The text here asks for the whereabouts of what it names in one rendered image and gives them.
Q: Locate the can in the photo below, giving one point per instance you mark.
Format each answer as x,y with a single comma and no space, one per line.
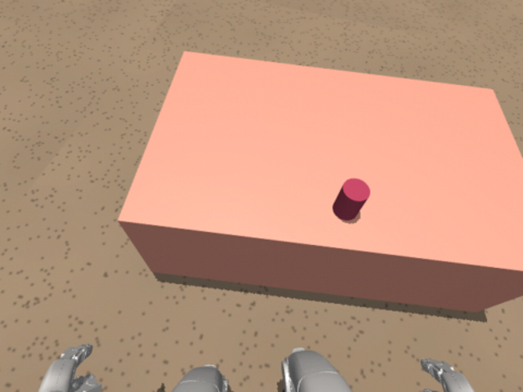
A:
351,199

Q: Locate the right robot hand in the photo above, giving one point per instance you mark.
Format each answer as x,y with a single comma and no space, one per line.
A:
444,373

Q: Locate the left robot hand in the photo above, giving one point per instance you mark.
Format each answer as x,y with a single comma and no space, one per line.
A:
60,375

